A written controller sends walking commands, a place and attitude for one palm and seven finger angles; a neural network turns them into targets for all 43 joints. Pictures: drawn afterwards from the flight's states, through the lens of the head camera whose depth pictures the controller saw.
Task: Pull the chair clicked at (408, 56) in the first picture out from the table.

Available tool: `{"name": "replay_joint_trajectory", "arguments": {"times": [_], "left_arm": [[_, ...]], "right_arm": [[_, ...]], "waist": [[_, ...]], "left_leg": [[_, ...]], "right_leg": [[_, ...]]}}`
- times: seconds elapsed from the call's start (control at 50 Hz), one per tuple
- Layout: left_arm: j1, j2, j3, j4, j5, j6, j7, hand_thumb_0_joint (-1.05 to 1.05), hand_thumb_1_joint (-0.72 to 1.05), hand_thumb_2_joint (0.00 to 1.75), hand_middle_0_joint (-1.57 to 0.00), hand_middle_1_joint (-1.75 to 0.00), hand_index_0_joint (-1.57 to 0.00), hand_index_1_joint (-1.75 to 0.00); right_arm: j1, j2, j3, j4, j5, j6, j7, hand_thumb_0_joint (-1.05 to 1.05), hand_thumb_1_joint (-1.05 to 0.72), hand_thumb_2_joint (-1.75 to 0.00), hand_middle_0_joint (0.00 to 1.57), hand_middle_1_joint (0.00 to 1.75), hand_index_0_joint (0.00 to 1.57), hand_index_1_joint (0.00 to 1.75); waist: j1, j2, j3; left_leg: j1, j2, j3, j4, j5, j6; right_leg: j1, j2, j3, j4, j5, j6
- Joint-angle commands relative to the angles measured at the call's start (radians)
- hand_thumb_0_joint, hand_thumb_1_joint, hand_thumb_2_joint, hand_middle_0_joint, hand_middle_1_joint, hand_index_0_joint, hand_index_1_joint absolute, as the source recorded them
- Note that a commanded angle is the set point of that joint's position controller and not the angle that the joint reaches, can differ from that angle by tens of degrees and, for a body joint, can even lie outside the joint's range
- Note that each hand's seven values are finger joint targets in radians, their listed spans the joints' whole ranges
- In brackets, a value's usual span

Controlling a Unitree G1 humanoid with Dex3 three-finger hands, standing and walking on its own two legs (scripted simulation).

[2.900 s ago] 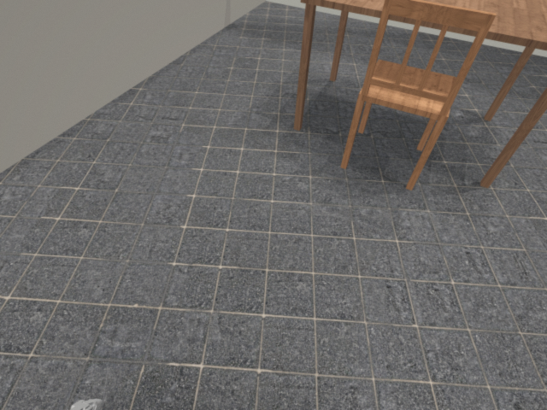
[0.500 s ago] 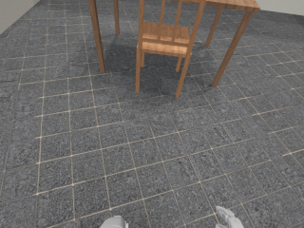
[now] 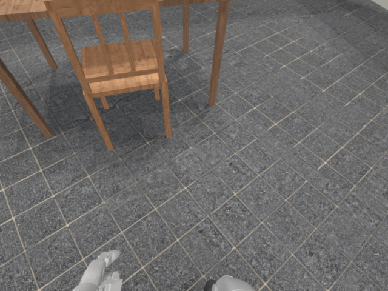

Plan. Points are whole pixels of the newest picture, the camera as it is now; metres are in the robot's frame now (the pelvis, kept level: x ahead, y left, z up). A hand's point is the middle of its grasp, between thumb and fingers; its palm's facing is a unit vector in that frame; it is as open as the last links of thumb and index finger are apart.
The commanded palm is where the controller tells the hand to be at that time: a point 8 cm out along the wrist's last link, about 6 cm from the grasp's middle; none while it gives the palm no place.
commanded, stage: walk to a spot facing it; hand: left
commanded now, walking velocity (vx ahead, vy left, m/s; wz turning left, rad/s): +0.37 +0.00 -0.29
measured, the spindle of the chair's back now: (103, 46) +0.99 +0.35 -0.08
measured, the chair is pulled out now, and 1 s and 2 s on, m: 0.00 0.00 0.00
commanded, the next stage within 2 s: turn to face it in 0.58 s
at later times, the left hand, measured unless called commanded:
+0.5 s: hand (97, 261) +0.21 +0.23 -0.17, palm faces -0.05 -0.99 -0.16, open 7.3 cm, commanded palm none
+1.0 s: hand (149, 150) +0.52 +0.13 -0.14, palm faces -0.23 -0.96 -0.19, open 7.4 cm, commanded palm none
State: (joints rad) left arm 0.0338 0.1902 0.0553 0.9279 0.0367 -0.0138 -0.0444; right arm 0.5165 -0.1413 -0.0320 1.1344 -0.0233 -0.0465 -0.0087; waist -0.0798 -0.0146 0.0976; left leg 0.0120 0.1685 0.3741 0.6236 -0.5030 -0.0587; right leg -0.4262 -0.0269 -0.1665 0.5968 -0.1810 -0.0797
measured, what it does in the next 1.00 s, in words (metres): walks ahead: left foot, then right foot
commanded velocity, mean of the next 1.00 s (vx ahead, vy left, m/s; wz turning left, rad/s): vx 0.15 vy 0.00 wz -0.05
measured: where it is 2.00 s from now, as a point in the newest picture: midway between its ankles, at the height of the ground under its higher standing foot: (187, 252)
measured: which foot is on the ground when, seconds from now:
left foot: up 0.00-0.40, down 0.42-0.88, up 0.90-1.00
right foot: down 0.00-0.42, up 0.44-0.84, down 0.86-1.00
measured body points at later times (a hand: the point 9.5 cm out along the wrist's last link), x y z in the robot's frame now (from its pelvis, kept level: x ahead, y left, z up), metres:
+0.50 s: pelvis +0.23 +0.04 +0.01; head +0.25 +0.07 +0.46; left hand +0.22 +0.28 -0.16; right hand +0.32 -0.21 -0.10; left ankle +0.29 +0.13 -0.72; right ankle +0.10 -0.07 -0.65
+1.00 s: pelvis +0.36 +0.00 +0.01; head +0.38 -0.01 +0.46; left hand +0.54 +0.18 -0.13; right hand +0.26 -0.20 -0.15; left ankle +0.31 +0.13 -0.65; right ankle +0.38 -0.12 -0.72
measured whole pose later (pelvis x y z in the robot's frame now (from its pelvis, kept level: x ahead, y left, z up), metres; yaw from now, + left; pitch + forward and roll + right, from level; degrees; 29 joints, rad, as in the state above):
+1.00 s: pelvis +0.36 +0.00 +0.01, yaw -11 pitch -1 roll +0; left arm 0.08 0.14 0.03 0.97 0.02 -0.02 0.02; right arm 0.35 -0.13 -0.04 1.11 -0.01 0.05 -0.01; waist -0.07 0.02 0.07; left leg -0.34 0.09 0.08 1.07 -0.56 -0.04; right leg -0.32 -0.09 -0.21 0.59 -0.25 -0.02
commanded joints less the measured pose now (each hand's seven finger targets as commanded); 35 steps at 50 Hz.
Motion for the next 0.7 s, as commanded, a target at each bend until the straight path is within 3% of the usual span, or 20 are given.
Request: {"name": "replay_joint_trajectory", "arguments": {"times": [0.0, 0.02, 0.04, 0.06, 0.1, 0.14, 0.2, 0.26, 0.3, 0.34, 0.36, 0.38, 0.4, 0.42, 0.44, 0.48, 0.52, 0.56, 0.6, 0.68], "left_arm": [[0.422, 0.314, 0.081, 0.060, -0.033, -0.025, 0.044, 0.00, 0.90, 0.90, -0.20, -0.30, -0.20, -0.30], [0.335, 0.257, 0.064, 0.042, -0.034, -0.023, 0.046, 0.00, 0.90, 0.90, -0.20, -0.30, -0.20, -0.30], [0.262, 0.197, 0.046, 0.035, -0.032, -0.031, 0.049, 0.00, 0.90, 0.90, -0.20, -0.30, -0.20, -0.30], [0.219, 0.159, 0.035, 0.029, -0.027, -0.041, 0.052, 0.00, 0.90, 0.90, -0.20, -0.30, -0.20, -0.30], [0.179, 0.125, 0.030, 0.033, -0.017, -0.052, 0.054, 0.00, 0.90, 0.90, -0.20, -0.30, -0.20, -0.30], [0.199, 0.098, 0.034, 0.040, -0.013, -0.058, 0.052, 0.00, 0.90, 0.90, -0.20, -0.30, -0.20, -0.30], [0.246, 0.114, 0.028, 0.063, -0.015, -0.062, 0.046, 0.00, 0.90, 0.90, -0.20, -0.30, -0.20, -0.30], [0.282, 0.130, 0.027, 0.080, -0.015, -0.061, 0.045, 0.00, 0.90, 0.90, -0.20, -0.30, -0.20, -0.30], [0.298, 0.144, 0.029, 0.086, -0.015, -0.058, 0.046, 0.00, 0.90, 0.90, -0.20, -0.30, -0.20, -0.30], [0.292, 0.156, 0.031, 0.087, -0.019, -0.051, 0.046, 0.00, 0.90, 0.90, -0.20, -0.30, -0.20, -0.30], [0.286, 0.152, 0.032, 0.083, -0.023, -0.047, 0.045, 0.00, 0.90, 0.90, -0.20, -0.30, -0.20, -0.30], [0.286, 0.124, 0.030, 0.072, -0.024, -0.044, 0.040, 0.00, 0.90, 0.90, -0.20, -0.30, -0.20, -0.30], [0.314, 0.071, 0.025, 0.049, -0.035, -0.043, 0.030, 0.00, 0.90, 0.90, -0.20, -0.30, -0.20, -0.30], [0.275, 0.097, 0.025, 0.034, -0.023, -0.044, 0.036, 0.00, 0.90, 0.90, -0.20, -0.30, -0.20, -0.30], [0.203, 0.107, 0.030, 0.029, -0.021, -0.040, 0.033, 0.00, 0.90, 0.90, -0.20, -0.30, -0.20, -0.30], [0.225, 0.084, 0.033, 0.043, -0.015, -0.027, 0.015, 0.00, 0.90, 0.90, -0.20, -0.30, -0.20, -0.30], [0.280, 0.040, 0.032, 0.053, -0.012, 0.002, 0.014, 0.00, 0.90, 0.90, -0.20, -0.30, -0.20, -0.30], [0.294, 0.028, 0.035, 0.051, -0.011, 0.024, 0.015, 0.00, 0.90, 0.90, -0.20, -0.30, -0.20, -0.30], [0.277, 0.012, 0.041, 0.030, -0.010, 0.038, 0.015, 0.00, 0.90, 0.90, -0.20, -0.30, -0.20, -0.30], [0.175, -0.004, 0.027, -0.005, -0.009, 0.038, 0.019, 0.00, 0.90, 0.90, -0.20, -0.30, -0.20, -0.30]], "right_arm": [[-0.155, -0.137, -0.027, -0.163, 0.025, -0.029, -0.007, 0.00, -0.90, -0.90, 0.20, 0.30, 0.20, 0.30], [-0.205, -0.127, -0.033, -0.173, 0.018, -0.026, -0.007, 0.00, -0.90, -0.90, 0.20, 0.30, 0.20, 0.30], [-0.201, -0.118, -0.032, -0.159, 0.007, -0.017, -0.004, 0.00, -0.90, -0.90, 0.20, 0.30, 0.20, 0.30], [-0.163, -0.099, -0.030, -0.139, -0.001, -0.003, -0.004, 0.00, -0.90, -0.90, 0.20, 0.30, 0.20, 0.30], [-0.083, -0.074, -0.029, -0.111, -0.007, 0.015, 0.000, 0.00, -0.90, -0.90, 0.20, 0.30, 0.20, 0.30], [-0.107, -0.056, -0.031, -0.121, -0.009, 0.021, 0.006, 0.00, -0.90, -0.90, 0.20, 0.30, 0.20, 0.30], [-0.207, -0.056, -0.028, -0.165, -0.007, 0.014, 0.022, 0.00, -0.90, -0.90, 0.20, 0.30, 0.20, 0.30], [-0.312, -0.071, -0.025, -0.200, -0.007, -0.001, 0.032, 0.00, -0.90, -0.90, 0.20, 0.30, 0.20, 0.30], [-0.353, -0.082, -0.024, -0.218, -0.003, -0.010, 0.033, 0.00, -0.90, -0.90, 0.20, 0.30, 0.20, 0.30], [-0.327, -0.108, -0.028, -0.210, -0.002, -0.017, 0.028, 0.00, -0.90, -0.90, 0.20, 0.30, 0.20, 0.30], [-0.259, -0.134, -0.034, -0.188, -0.005, -0.022, 0.020, 0.00, -0.90, -0.90, 0.20, 0.30, 0.20, 0.30], [-0.132, -0.203, -0.051, -0.155, -0.011, -0.027, 0.007, 0.00, -0.90, -0.90, 0.20, 0.30, 0.20, 0.30], [-0.010, -0.327, -0.076, -0.138, -0.026, -0.030, 0.000, 0.00, -0.90, -0.90, 0.20, 0.30, 0.20, 0.30], [0.006, -0.313, -0.066, -0.124, -0.017, -0.022, -0.009, 0.00, -0.90, -0.90, 0.20, 0.30, 0.20, 0.30], [-0.062, -0.267, -0.053, -0.136, -0.007, -0.023, -0.015, 0.00, -0.90, -0.90, 0.20, 0.30, 0.20, 0.30], [-0.193, -0.182, -0.028, -0.173, -0.005, -0.032, -0.017, 0.00, -0.90, -0.90, 0.20, 0.30, 0.20, 0.30], [-0.218, -0.154, -0.022, -0.172, -0.001, -0.038, -0.021, 0.00, -0.90, -0.90, 0.20, 0.30, 0.20, 0.30], [-0.216, -0.142, -0.020, -0.165, 0.004, -0.037, -0.024, 0.00, -0.90, -0.90, 0.20, 0.30, 0.20, 0.30], [-0.214, -0.135, -0.030, -0.166, 0.003, -0.031, -0.026, 0.00, -0.90, -0.90, 0.20, 0.30, 0.20, 0.30], [-0.171, -0.148, -0.036, -0.148, -0.003, -0.016, -0.022, 0.00, -0.90, -0.90, 0.20, 0.30, 0.20, 0.30]], "waist": [[0.225, -0.085, -0.336], [0.184, -0.018, -0.196], [0.133, 0.012, -0.123], [0.089, 0.000, -0.091], [0.034, -0.056, -0.091], [0.034, -0.076, -0.072], [0.060, -0.098, -0.053], [0.092, -0.126, -0.046], [0.101, -0.105, -0.032], [0.075, -0.075, -0.024], [0.037, -0.038, -0.050], [-0.016, 0.106, -0.116], [-0.044, 0.354, -0.217], [-0.057, 0.386, -0.238], [-0.043, 0.260, -0.136], [0.037, 0.109, -0.050], [0.081, 0.119, -0.066], [0.093, 0.160, -0.072], [0.099, 0.160, -0.059], [0.059, 0.175, -0.052]], "left_leg": [[-0.680, -0.040, -0.302, 0.832, -0.038, 0.025], [-0.713, -0.007, -0.328, 0.827, 0.062, 0.025], [-0.675, 0.031, -0.346, 0.745, 0.138, 0.023], [-0.614, 0.039, -0.339, 0.680, 0.169, 0.017], [-0.536, 0.033, -0.320, 0.569, 0.190, 0.008], [-0.524, 0.023, -0.301, 0.459, 0.222, -0.002], [-0.544, 0.003, -0.287, 0.288, 0.276, 0.001], [-0.528, -0.028, -0.271, 0.129, 0.291, 0.010], [-0.465, -0.045, -0.264, 0.062, 0.283, 0.022], [-0.333, -0.076, -0.232, -0.041, 0.304, 0.029], [-0.190, -0.094, -0.223, -0.108, 0.322, 0.036], [0.015, -0.008, -0.342, -0.169, 0.289, 0.068], [0.179, 0.283, -0.673, -0.280, 0.289, 0.168], [0.160, 0.359, -0.773, -0.364, 0.255, 0.199], [0.028, 0.350, -0.717, -0.377, 0.273, 0.206], [-0.089, 0.280, -0.510, -0.374, 0.408, 0.179], [-0.147, 0.220, -0.310, -0.350, 0.629, 0.152], [-0.156, 0.188, -0.220, -0.338, 0.754, 0.146], [-0.146, 0.185, -0.172, -0.330, 0.821, 0.153], [-0.106, 0.163, -0.122, -0.291, 0.905, 0.162]], "right_leg": [[0.676, -0.435, 0.672, -0.269, 0.154, -0.233], [0.535, -0.385, 0.594, -0.296, 0.113, -0.200], [0.394, -0.327, 0.462, -0.308, 0.127, -0.150], [0.281, -0.288, 0.376, -0.333, 0.140, -0.121], [0.179, -0.233, 0.268, -0.356, 0.132, -0.106], [0.133, -0.203, 0.246, -0.369, 0.103, -0.108], [0.171, -0.179, 0.252, -0.377, 0.062, -0.108], [0.244, -0.180, 0.267, -0.353, 0.078, -0.095], [0.245, -0.201, 0.293, -0.331, 0.090, -0.092], [0.218, -0.182, 0.286, -0.274, 0.123, -0.069], [0.168, -0.144, 0.258, -0.168, 0.172, -0.048], [0.052, -0.080, 0.222, 0.055, 0.153, -0.010], [-0.132, 0.045, 0.076, 0.389, -0.244, 0.049], [-0.199, 0.039, 0.157, 0.604, -0.400, 0.051], [-0.242, -0.017, 0.192, 0.699, -0.328, 0.049], [-0.231, -0.078, 0.181, 0.706, -0.192, 0.065], [-0.163, -0.083, 0.160, 0.672, -0.137, 0.089], [-0.152, -0.079, 0.137, 0.634, -0.099, 0.105], [-0.181, -0.080, 0.117, 0.576, -0.064, 0.118], [-0.140, -0.063, 0.064, 0.336, -0.034, 0.120]]}}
